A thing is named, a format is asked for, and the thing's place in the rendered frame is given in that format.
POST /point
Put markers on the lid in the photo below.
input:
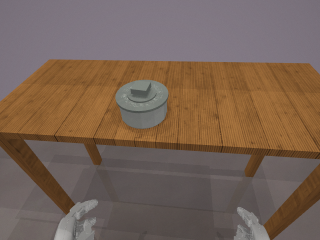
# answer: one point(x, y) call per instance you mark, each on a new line
point(133, 103)

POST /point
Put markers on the right robot hand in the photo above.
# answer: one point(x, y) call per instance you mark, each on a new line
point(257, 231)

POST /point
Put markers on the left robot hand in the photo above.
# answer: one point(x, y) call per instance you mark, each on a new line
point(71, 229)

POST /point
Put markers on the table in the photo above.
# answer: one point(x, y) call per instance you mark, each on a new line
point(252, 108)

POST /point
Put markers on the pot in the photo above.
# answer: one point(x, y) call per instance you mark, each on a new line
point(144, 120)

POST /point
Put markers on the knob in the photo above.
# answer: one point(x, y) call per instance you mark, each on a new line
point(141, 88)

